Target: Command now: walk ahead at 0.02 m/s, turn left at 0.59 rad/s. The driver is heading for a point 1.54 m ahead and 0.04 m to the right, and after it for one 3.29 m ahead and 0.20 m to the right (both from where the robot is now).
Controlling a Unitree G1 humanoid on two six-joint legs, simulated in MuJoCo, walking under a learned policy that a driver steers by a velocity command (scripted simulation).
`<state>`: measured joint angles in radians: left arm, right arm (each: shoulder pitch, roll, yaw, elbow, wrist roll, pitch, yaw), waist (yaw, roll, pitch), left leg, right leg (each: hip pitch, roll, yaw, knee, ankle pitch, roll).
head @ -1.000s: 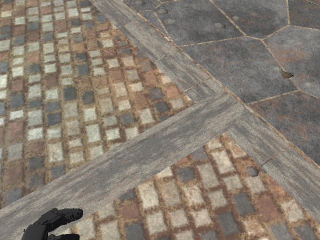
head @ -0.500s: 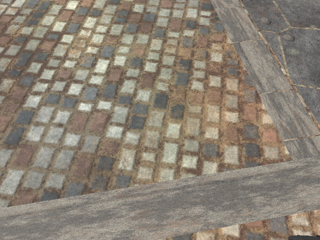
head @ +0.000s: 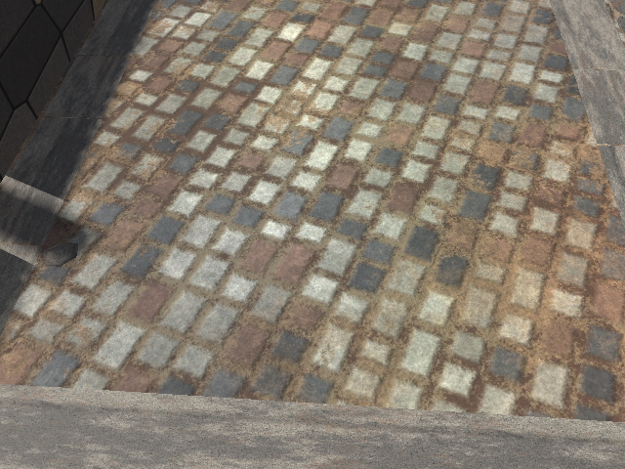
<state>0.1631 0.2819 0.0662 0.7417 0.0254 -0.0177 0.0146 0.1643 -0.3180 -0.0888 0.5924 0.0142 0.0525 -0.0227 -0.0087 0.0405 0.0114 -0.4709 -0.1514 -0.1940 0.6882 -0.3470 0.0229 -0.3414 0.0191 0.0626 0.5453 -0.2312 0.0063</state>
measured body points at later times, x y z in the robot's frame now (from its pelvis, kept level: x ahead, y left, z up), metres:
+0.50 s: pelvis -0.01 +0.03 +0.01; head +0.01 +0.06 +0.46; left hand +0.04 +0.34 -0.12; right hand +0.23 -0.17 -0.07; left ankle -0.03 +0.13 -0.73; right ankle +0.01 -0.12 -0.68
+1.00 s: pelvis +0.10 -0.03 +0.01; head +0.12 -0.06 +0.46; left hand +0.17 +0.25 -0.09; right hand +0.23 -0.31 -0.10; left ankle +0.07 +0.13 -0.65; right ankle +0.07 -0.10 -0.73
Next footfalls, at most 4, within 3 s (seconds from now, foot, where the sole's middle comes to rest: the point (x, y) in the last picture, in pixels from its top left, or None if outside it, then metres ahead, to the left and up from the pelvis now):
0.36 left None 0.01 0.14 -0.77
0.86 right None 0.11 -0.11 -0.77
1.34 left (320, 459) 0.50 0.04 -0.77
1.80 right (452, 370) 0.69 -0.26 -0.77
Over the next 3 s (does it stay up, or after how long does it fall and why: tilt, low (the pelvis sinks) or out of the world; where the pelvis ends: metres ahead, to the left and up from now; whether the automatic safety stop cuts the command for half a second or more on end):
stays up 1.13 -0.05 0.00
